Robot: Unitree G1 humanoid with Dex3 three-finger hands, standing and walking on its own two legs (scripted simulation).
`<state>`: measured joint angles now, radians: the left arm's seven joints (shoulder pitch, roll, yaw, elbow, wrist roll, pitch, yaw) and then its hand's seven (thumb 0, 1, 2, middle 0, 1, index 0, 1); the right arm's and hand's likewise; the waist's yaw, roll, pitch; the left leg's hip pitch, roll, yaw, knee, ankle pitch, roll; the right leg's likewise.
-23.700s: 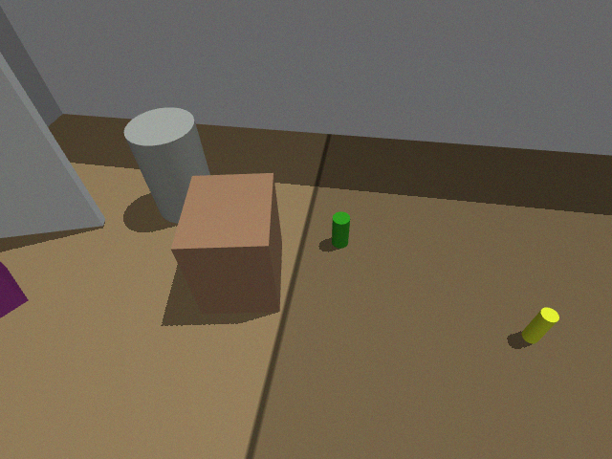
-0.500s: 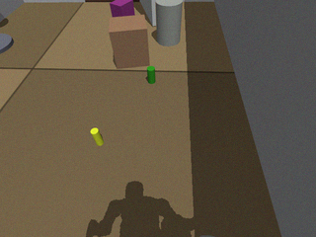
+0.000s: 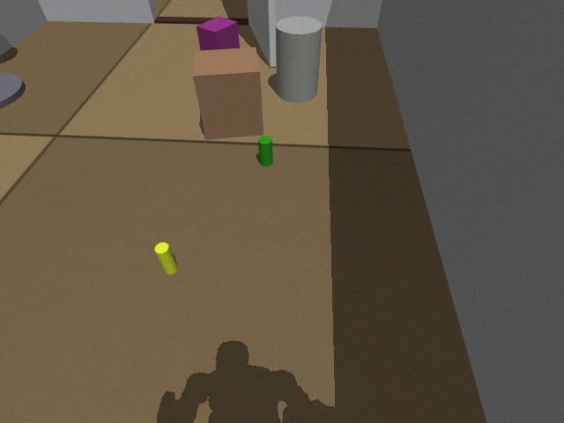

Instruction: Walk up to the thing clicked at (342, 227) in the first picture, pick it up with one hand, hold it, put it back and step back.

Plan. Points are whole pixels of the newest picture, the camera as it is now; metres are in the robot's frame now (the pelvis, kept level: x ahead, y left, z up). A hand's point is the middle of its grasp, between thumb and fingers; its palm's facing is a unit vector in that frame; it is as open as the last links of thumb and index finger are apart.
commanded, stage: walk up
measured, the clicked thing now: (265, 151) +1.53 +0.08 -0.69
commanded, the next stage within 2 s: stand in 0.48 s
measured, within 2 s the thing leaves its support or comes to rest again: neither
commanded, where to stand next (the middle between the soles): +0.06 +0.02 m, yaw -3 degrees
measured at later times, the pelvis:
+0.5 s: pelvis +0.01 +0.00 +0.01, yaw +1 degrees
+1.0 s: pelvis +0.00 -0.02 +0.01, yaw +0 degrees
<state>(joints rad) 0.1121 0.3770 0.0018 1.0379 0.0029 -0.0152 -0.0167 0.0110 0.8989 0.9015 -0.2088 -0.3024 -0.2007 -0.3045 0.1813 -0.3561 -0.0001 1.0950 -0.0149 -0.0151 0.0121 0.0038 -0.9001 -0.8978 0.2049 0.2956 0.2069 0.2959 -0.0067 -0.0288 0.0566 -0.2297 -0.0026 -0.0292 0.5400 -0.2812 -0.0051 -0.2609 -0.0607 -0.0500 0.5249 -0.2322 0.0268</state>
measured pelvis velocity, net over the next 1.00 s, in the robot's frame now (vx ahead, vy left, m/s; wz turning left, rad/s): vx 0.00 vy -0.02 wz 0.00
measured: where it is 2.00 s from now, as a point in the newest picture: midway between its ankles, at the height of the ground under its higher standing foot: outside the picture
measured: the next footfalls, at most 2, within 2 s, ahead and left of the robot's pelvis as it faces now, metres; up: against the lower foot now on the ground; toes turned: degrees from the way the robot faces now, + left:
none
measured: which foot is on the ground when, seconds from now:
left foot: down 0.00-1.00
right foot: down 0.00-1.00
